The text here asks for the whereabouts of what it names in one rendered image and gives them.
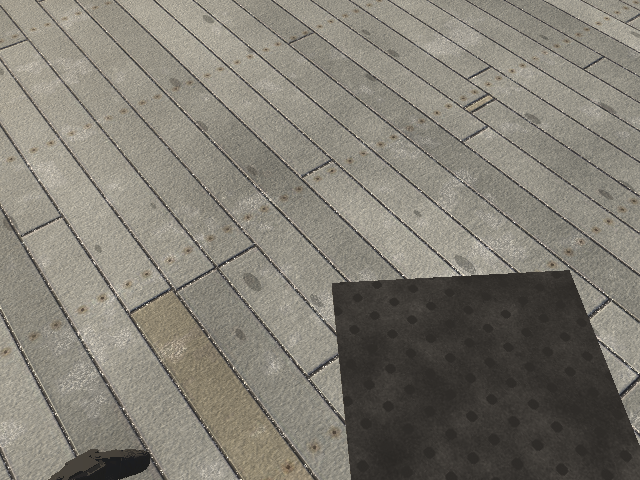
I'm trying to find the left robot hand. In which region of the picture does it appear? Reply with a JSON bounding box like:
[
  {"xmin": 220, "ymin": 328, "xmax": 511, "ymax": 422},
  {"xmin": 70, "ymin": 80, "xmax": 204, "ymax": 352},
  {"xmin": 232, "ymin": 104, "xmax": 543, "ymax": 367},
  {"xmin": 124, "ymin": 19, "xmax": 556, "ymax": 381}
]
[{"xmin": 48, "ymin": 449, "xmax": 150, "ymax": 480}]

